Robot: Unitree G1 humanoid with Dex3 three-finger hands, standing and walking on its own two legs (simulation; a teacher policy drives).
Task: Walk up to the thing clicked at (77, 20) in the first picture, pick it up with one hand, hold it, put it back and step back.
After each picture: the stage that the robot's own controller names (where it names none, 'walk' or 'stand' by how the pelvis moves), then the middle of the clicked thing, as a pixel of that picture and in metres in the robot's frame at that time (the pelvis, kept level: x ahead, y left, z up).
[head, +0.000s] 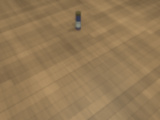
stand; (78, 21) +1.69 +0.12 -0.66
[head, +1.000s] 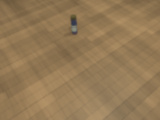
walk; (74, 25) +1.55 +0.25 -0.65
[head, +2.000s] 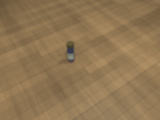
walk; (70, 52) +1.09 +0.22 -0.64
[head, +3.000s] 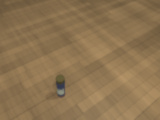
walk; (60, 86) +0.71 +0.20 -0.63
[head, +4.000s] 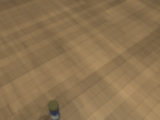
stand; (54, 111) +0.45 +0.19 -0.63
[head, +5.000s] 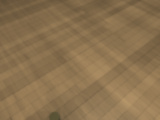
stand; out of the picture +0.42 +0.20 -0.66
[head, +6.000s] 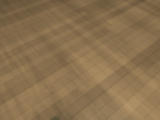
stand; out of the picture +0.38 +0.19 -0.66
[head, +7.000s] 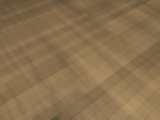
stand; out of the picture +0.39 +0.19 -0.66
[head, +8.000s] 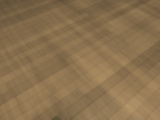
stand; out of the picture +0.39 +0.19 -0.66
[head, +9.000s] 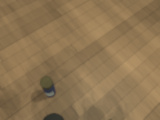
go down; (48, 87) +0.43 +0.20 -0.51
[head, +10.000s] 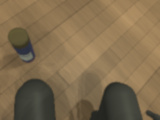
go down; (24, 48) +0.47 +0.26 -0.26
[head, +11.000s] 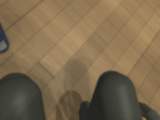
close in; out of the picture +0.45 +0.29 -0.20
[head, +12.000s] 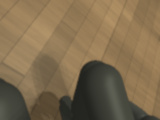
close; out of the picture +0.43 +0.32 -0.15
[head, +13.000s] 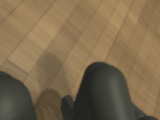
lift; out of the picture +0.39 +0.30 -0.15
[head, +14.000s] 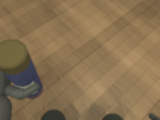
lift; (24, 75) +0.33 +0.19 +0.04
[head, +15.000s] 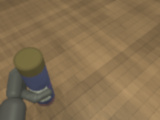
hold; (38, 82) +0.32 +0.16 +0.05
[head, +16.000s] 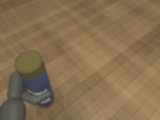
hold; (38, 84) +0.32 +0.16 +0.04
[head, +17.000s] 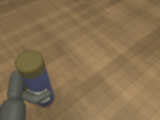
crouch; (38, 83) +0.32 +0.17 +0.04
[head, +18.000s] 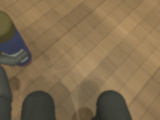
crouch; (12, 45) +0.43 +0.22 -0.04
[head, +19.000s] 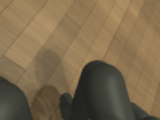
lower; out of the picture +0.41 +0.34 -0.16
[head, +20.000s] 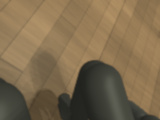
lower; out of the picture +0.42 +0.34 -0.16
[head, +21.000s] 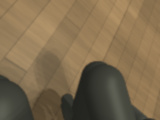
lower; out of the picture +0.40 +0.32 -0.16
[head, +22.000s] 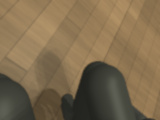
lower; out of the picture +0.40 +0.32 -0.16
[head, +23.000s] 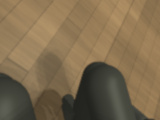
loosen; out of the picture +0.40 +0.32 -0.15
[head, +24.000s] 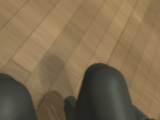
withdraw; out of the picture +0.40 +0.31 -0.16
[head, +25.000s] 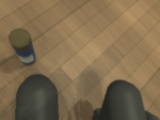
walk; (24, 50) +0.44 +0.27 -0.24
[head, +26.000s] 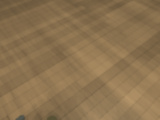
stand; out of the picture +0.37 +0.20 -0.59
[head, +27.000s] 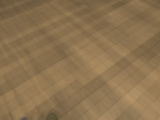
stand; out of the picture +0.39 +0.21 -0.60
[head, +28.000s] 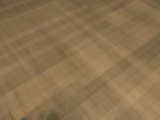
stand; out of the picture +0.38 +0.21 -0.60
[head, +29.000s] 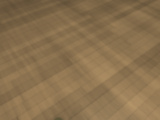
stand; out of the picture +0.40 +0.19 -0.66
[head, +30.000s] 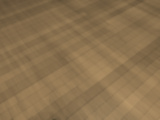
stand; out of the picture +0.38 +0.20 -0.66
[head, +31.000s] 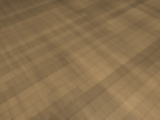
walk; out of the picture +0.37 +0.20 -0.66
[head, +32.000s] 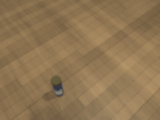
walk; (57, 87) +0.56 +0.21 -0.63
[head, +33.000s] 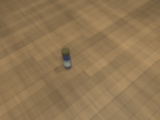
walk; (66, 59) +0.90 +0.25 -0.64
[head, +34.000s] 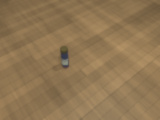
stand; (64, 57) +1.00 +0.21 -0.63
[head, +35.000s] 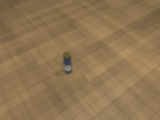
stand; (67, 63) +0.98 +0.20 -0.66
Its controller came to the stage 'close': yes
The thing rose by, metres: 0.68
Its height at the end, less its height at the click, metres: +0.00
